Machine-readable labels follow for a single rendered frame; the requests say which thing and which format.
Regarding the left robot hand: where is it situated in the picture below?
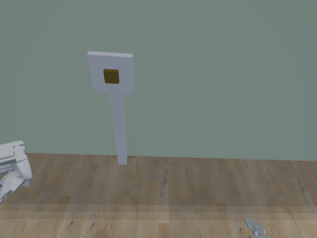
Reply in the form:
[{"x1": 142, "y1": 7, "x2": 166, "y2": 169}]
[{"x1": 0, "y1": 140, "x2": 33, "y2": 205}]

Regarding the right robot hand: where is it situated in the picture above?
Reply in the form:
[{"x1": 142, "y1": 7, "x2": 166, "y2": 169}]
[{"x1": 245, "y1": 217, "x2": 270, "y2": 238}]

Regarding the button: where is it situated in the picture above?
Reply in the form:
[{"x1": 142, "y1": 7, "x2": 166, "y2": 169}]
[{"x1": 103, "y1": 68, "x2": 120, "y2": 84}]

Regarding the panel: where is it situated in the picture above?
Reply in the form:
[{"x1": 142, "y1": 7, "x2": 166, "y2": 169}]
[{"x1": 87, "y1": 51, "x2": 134, "y2": 165}]

